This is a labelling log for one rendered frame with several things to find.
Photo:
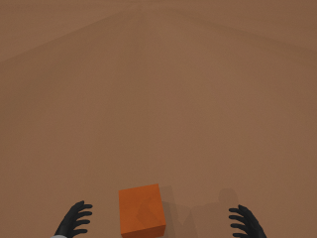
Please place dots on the left robot hand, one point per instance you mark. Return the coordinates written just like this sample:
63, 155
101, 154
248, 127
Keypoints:
69, 222

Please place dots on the right robot hand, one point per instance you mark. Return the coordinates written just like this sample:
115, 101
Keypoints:
251, 227

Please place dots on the carton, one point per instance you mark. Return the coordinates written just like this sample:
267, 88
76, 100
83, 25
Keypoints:
141, 212

